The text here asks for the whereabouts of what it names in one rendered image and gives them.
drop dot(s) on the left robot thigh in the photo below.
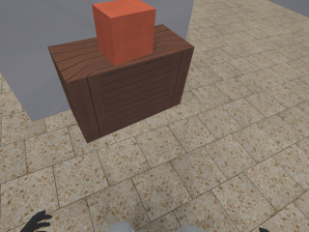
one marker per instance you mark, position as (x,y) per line
(120,226)

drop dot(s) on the carton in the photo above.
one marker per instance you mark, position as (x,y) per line
(125,29)

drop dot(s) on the pedestal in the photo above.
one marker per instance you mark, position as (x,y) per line
(105,98)

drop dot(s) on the left robot hand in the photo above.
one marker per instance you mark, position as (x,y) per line
(33,224)

